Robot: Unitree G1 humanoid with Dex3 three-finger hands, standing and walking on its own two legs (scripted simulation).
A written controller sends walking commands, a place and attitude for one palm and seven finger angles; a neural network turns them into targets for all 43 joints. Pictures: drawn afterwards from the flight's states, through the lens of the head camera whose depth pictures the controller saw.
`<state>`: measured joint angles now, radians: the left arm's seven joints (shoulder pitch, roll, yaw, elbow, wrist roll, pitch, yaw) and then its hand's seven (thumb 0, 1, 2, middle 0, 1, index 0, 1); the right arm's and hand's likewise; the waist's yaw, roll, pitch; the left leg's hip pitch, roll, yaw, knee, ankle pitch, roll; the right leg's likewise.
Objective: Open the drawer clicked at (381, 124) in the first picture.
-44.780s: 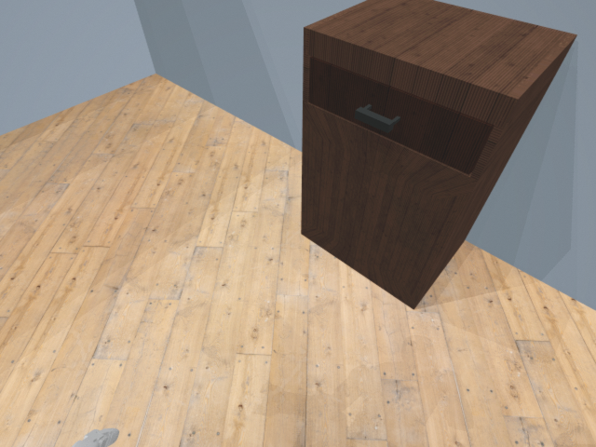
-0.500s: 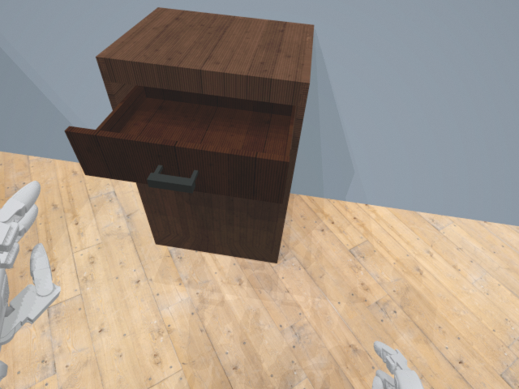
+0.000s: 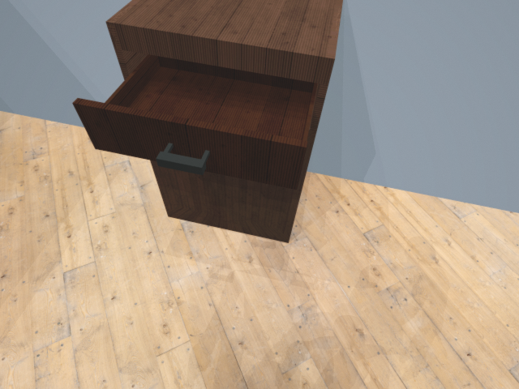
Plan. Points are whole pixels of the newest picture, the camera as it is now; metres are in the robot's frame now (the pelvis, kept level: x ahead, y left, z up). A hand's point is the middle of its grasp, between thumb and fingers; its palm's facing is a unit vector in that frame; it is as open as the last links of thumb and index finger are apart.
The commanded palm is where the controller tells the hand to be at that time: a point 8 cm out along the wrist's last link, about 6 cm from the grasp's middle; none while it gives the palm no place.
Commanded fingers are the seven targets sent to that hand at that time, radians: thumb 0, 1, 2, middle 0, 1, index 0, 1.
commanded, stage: let the arm hang, fingers relaxed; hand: left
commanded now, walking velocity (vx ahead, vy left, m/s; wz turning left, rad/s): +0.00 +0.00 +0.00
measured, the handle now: (184, 156) +0.57 +0.21 -0.04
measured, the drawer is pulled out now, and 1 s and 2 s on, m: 0.24 0.24 0.24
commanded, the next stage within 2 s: look to check the result in 0.64 s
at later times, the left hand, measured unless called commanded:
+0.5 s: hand out of the picture +0.01 +0.15 -0.18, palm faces +0.03 -0.99 -0.17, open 7.3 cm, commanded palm none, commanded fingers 0.00 0.90 0.90 -0.20 -0.30 -0.20 -0.30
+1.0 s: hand out of the picture -0.01 +0.14 -0.17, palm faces +0.05 -0.98 -0.17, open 7.3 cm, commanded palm none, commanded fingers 0.00 0.90 0.90 -0.20 -0.30 -0.20 -0.30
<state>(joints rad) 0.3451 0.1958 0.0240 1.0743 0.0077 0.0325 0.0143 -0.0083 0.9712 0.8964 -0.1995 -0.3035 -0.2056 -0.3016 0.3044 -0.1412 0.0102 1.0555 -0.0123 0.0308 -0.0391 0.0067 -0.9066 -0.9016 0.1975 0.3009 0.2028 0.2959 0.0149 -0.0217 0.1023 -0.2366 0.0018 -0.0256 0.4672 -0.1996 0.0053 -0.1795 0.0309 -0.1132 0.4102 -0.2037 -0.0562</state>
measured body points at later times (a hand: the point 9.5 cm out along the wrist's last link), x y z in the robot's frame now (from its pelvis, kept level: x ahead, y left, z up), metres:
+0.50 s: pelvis +0.00 -0.01 +0.00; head +0.01 -0.01 +0.45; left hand +0.01 +0.20 -0.16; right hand -0.03 -0.20 -0.17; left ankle +0.03 +0.11 -0.74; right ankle +0.02 -0.08 -0.74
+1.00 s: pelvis +0.01 -0.02 +0.00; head +0.03 -0.02 +0.45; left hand -0.01 +0.19 -0.16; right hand -0.02 -0.21 -0.16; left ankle +0.03 +0.11 -0.74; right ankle +0.02 -0.08 -0.74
